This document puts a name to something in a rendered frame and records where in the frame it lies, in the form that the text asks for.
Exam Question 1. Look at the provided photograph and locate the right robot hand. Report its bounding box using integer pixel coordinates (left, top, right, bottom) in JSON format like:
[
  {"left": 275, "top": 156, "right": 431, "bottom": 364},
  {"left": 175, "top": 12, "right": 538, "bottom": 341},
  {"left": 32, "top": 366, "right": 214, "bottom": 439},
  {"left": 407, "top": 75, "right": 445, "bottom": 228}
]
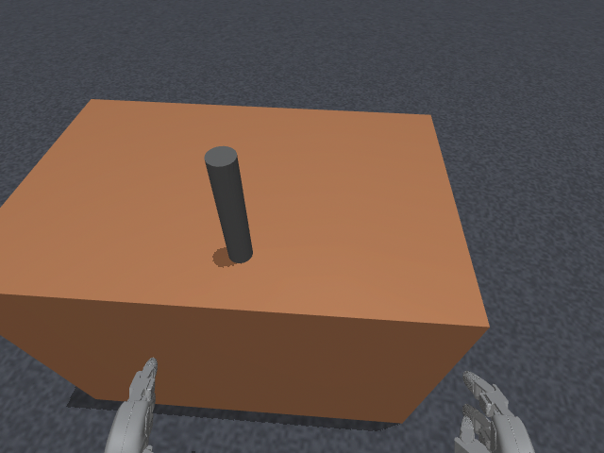
[{"left": 454, "top": 371, "right": 535, "bottom": 453}]

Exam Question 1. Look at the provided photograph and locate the can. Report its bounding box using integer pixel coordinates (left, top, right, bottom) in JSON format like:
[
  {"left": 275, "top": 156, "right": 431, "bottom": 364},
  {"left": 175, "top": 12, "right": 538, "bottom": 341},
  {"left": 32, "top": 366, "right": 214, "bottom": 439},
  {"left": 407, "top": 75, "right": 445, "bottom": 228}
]
[{"left": 204, "top": 146, "right": 253, "bottom": 263}]

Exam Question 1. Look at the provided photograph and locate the left robot hand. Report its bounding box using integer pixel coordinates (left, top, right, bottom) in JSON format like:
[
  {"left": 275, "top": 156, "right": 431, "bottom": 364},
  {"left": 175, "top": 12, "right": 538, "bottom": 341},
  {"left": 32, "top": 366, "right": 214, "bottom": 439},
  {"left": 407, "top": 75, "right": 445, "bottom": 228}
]
[{"left": 104, "top": 358, "right": 158, "bottom": 453}]

